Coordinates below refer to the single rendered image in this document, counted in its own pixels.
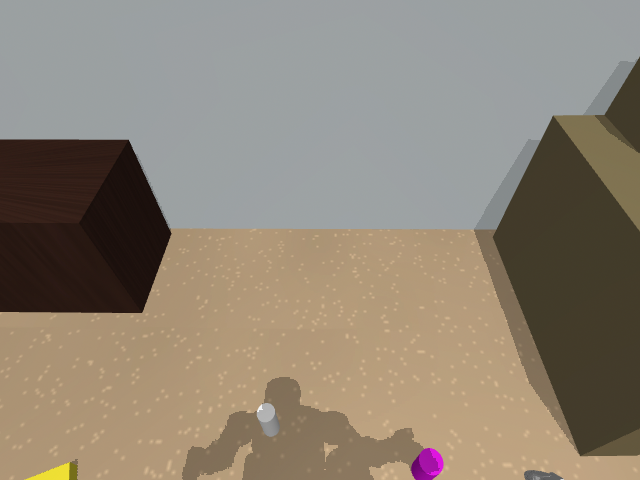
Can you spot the sofa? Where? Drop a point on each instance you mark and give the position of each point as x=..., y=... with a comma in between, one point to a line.
x=570, y=243

